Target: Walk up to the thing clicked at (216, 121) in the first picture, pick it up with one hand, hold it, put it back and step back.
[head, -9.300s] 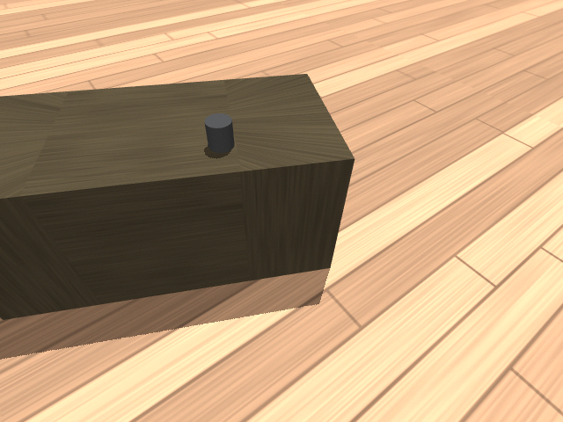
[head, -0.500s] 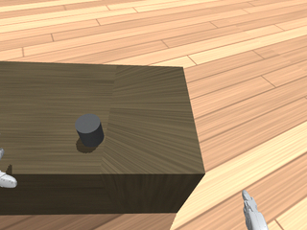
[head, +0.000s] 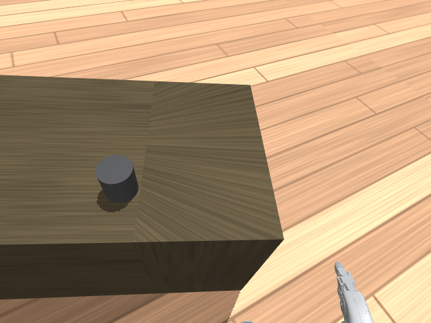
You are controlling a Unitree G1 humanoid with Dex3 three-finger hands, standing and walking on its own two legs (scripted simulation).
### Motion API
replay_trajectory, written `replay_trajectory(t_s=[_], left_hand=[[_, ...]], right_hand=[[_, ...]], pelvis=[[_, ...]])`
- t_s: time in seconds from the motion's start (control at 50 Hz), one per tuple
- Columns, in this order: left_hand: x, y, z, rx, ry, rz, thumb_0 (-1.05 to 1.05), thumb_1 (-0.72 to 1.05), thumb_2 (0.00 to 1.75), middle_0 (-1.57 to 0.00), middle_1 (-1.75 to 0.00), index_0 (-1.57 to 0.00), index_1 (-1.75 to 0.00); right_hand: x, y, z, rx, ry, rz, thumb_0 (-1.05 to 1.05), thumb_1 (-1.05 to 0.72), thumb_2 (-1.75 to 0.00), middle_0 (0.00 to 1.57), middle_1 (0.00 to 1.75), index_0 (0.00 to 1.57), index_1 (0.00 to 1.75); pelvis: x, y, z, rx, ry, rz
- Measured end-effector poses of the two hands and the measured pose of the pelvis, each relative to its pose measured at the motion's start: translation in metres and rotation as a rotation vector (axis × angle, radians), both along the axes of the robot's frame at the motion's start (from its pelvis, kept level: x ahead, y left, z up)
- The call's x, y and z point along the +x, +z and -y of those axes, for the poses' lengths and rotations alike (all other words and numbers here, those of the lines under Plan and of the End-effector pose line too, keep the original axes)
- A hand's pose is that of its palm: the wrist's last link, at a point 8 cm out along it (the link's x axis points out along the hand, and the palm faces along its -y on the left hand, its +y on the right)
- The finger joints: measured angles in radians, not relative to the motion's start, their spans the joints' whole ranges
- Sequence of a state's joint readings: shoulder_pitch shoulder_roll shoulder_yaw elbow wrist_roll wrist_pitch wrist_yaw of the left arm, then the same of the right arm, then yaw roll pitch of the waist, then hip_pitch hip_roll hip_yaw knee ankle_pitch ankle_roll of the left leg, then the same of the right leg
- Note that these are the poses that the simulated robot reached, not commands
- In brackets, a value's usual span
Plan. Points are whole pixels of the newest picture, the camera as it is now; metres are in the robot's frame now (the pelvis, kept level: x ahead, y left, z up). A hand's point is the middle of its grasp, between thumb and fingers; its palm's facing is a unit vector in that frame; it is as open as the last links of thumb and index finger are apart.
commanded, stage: go down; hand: left
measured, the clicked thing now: (118, 179) +0.48 +0.20 -0.09
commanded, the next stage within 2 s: approach in 0.42 s
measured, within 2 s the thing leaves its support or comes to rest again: neither
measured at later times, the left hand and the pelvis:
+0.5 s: hand out of the picture +0.37 +0.38 +0.05, palm faces +0.21 -0.97 -0.08, open 17.6 cm; pelvis +0.01 +0.01 +0.00, yaw +0 degrees
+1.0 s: hand (64, 190) +0.42 +0.29 -0.05, palm faces +0.12 -0.99 +0.09, open 17.7 cm; pelvis -0.02 +0.01 -0.06, yaw -1 degrees
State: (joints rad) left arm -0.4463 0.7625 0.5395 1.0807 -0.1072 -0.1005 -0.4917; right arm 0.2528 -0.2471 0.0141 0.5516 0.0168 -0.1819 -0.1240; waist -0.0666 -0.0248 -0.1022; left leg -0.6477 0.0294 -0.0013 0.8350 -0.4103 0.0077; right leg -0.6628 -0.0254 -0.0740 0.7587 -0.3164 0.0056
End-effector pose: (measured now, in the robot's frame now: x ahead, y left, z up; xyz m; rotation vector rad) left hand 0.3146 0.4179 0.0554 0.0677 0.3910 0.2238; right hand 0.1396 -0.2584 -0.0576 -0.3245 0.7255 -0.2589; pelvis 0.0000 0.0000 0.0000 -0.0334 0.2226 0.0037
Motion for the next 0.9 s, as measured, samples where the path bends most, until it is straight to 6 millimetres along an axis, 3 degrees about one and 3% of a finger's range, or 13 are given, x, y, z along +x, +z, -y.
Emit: replay_trajectory(t_s=[0.64, 0.76, 0.9], left_hand=[[0.026, 0.007, -0.015, -0.028, -0.005, 0.106, -0.01, -0.60, 0.03, -0.06, -0.05, -0.06, -0.06], [0.036, -0.015, 0.000, -0.065, -0.022, 0.191, -0.01, -0.61, 0.01, -0.06, -0.04, -0.06, -0.05], [0.060, -0.066, 0.042, -0.125, -0.073, 0.287, -0.01, -0.61, 0.01, -0.06, -0.05, -0.06, -0.05]], right_hand=[[0.010, 0.000, -0.010, -0.008, 0.021, 0.000, -0.01, 0.50, -0.06, 0.06, 0.05, 0.06, 0.05], [0.012, -0.006, -0.013, -0.010, 0.049, 0.015, -0.01, 0.51, -0.05, 0.06, 0.05, 0.06, 0.05], [0.008, -0.005, -0.011, -0.052, 0.092, 0.054, -0.01, 0.52, -0.05, 0.06, 0.05, 0.06, 0.05]], pelvis=[[0.008, -0.006, -0.008, -0.018, 0.001, -0.040], [0.001, -0.017, -0.009, -0.022, 0.002, -0.070], [-0.012, -0.039, -0.009, -0.029, -0.001, -0.123]])
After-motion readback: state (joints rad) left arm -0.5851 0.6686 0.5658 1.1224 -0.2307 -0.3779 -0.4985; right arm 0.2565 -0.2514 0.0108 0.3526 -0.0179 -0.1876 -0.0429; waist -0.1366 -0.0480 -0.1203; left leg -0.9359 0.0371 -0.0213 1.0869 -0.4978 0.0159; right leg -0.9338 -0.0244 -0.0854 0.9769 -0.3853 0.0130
